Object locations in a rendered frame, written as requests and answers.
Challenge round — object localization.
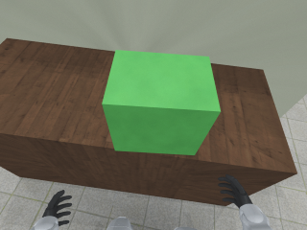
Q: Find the left robot forearm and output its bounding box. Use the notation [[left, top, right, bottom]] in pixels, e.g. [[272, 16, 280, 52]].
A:
[[31, 216, 59, 230]]

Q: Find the right robot forearm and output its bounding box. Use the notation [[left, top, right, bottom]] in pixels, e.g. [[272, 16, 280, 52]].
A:
[[239, 203, 273, 230]]

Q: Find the pedestal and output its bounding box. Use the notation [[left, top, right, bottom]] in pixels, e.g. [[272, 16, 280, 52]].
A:
[[0, 38, 297, 206]]

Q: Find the robot left thigh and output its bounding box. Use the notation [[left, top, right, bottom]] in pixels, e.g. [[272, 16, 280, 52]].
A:
[[106, 218, 133, 230]]

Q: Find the robot left hand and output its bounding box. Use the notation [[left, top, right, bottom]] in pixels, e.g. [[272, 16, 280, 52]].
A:
[[42, 190, 72, 226]]

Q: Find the carton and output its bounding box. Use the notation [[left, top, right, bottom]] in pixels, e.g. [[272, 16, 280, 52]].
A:
[[102, 50, 221, 155]]

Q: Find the robot right hand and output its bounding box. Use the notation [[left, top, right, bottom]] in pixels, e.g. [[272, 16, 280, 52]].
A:
[[218, 174, 253, 209]]

